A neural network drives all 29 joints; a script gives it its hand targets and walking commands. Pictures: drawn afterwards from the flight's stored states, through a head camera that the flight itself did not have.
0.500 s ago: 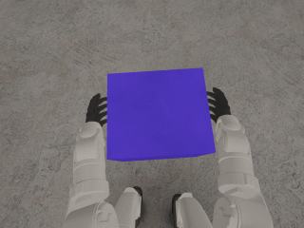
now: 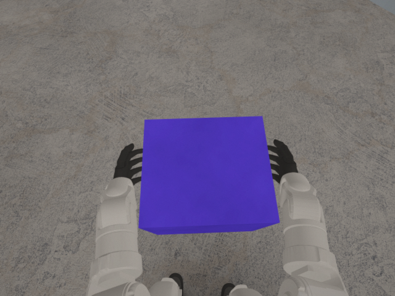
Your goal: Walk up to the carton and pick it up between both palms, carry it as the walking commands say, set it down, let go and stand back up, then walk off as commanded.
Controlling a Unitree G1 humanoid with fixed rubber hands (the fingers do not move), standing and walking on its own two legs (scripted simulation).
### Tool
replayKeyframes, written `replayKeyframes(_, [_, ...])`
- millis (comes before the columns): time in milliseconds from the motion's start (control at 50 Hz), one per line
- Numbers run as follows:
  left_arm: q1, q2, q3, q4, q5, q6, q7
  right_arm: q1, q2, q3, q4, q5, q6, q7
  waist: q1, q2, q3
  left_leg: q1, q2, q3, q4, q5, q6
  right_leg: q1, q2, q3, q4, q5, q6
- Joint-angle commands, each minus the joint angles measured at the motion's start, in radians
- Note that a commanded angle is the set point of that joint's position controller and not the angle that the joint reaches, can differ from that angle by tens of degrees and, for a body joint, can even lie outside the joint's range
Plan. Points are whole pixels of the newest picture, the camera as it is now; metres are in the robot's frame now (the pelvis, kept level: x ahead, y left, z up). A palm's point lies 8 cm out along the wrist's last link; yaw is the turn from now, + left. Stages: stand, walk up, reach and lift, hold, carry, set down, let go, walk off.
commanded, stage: reach and lift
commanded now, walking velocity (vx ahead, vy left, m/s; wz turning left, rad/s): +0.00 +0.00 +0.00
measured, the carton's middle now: (204, 181) +0.36 +0.02 -0.09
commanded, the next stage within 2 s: hold in 1.78 s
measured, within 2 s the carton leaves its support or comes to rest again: neither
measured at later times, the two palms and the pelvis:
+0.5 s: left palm (114, 176) +0.31 +0.19 +0.05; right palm (299, 172) +0.33 -0.15 +0.05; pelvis +0.02 +0.00 +0.02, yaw +0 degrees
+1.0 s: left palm (114, 173) +0.31 +0.18 +0.07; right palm (307, 177) +0.31 -0.16 +0.07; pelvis +0.03 +0.01 +0.02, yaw +1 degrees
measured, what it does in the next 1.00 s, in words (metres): stands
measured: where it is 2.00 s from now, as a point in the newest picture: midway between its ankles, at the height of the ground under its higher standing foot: outside the picture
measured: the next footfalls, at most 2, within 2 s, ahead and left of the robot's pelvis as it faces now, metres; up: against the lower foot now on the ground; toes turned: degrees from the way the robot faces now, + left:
none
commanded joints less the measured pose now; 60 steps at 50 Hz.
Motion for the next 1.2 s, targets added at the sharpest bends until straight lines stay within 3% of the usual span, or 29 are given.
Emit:
replayKeyframes(0, [-0.505, -0.839, -0.611, 0.043, -0.201, -0.014, -0.281, -0.457, 0.858, 0.576, 0.046, 0.188, -0.012, 0.277, 0.007, 0.013, -0.495, 0.423, -0.096, 0.005, -0.034, 0.231, 0.005, 0.191, 0.081, -0.008, -0.099, 0.201, -0.003])
replayKeyframes(320, [-0.412, -0.831, -0.643, -0.022, -0.219, 0.068, -0.264, -0.407, 0.861, 0.610, -0.041, 0.221, 0.064, 0.247, 0.007, 0.007, -0.322, 0.593, -0.100, -0.006, -0.166, 0.220, 0.008, 0.380, 0.070, 0.014, -0.241, 0.189, 0.002])
replayKeyframes(700, [-0.326, -0.814, -0.699, -0.168, -0.273, 0.206, -0.229, -0.326, 0.803, 0.645, -0.177, 0.261, 0.195, 0.222, -0.019, 0.024, -0.154, 0.743, -0.107, -0.030, -0.268, 0.225, 0.006, 0.493, 0.066, 0.020, -0.346, 0.175, -0.003])
replayKeyframes(1180, [-0.273, -0.786, -0.731, -0.216, -0.286, 0.220, -0.203, -0.271, 0.755, 0.680, -0.292, 0.283, 0.231, 0.199, -0.048, 0.018, -0.144, 0.752, -0.105, -0.045, -0.273, 0.245, 0.011, 0.547, 0.072, 0.014, -0.338, 0.238, 0.012])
